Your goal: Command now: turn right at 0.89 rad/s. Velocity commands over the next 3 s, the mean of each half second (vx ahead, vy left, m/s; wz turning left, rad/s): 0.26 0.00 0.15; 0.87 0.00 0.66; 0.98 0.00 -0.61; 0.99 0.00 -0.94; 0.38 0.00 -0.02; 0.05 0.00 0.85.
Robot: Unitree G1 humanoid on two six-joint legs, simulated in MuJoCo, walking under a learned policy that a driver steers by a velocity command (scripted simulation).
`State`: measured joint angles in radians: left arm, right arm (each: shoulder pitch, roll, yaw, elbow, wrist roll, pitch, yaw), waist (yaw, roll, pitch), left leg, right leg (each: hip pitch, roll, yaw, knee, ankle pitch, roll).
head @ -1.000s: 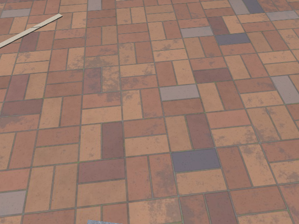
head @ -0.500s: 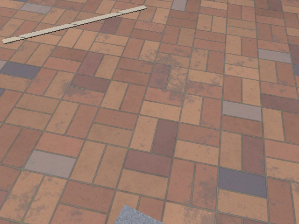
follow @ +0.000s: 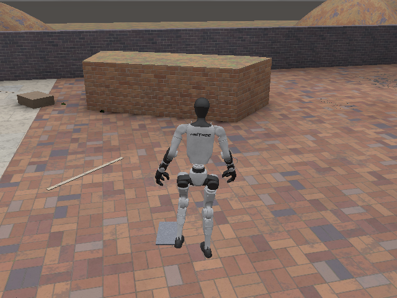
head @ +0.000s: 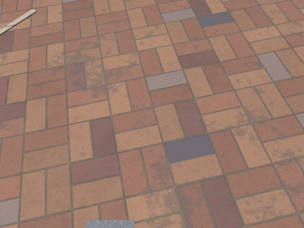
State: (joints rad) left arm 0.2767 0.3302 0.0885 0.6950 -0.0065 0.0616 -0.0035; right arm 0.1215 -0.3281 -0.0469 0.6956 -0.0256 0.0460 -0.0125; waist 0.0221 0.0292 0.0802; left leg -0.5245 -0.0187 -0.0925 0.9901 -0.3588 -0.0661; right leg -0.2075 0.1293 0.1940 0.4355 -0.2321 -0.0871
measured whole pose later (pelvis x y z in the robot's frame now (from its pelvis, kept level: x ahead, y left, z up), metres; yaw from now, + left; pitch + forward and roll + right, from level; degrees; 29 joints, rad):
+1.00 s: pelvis +0.38 +0.14 -0.04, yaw +28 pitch +4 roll +0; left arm 0.59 0.27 0.02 0.96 0.03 -0.09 0.00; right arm -0.09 -0.29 0.00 0.60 -0.05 -0.03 0.09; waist 0.11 0.03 0.02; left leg -0.64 -0.02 0.07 0.69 -0.21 0.16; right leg 0.26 -0.07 -0.17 0.23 -0.46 0.04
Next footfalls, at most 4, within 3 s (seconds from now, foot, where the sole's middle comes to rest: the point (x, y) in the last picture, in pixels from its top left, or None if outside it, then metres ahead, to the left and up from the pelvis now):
0.24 left None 0.10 0.12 -0.78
0.58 right None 0.22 -0.09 -0.78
1.00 left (101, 210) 0.50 0.31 -0.78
1.46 right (107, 123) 0.95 0.34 -0.78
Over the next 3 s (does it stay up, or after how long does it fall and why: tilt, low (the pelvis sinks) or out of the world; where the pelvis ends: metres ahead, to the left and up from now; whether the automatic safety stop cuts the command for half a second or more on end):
stays up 1.55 0.34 -0.01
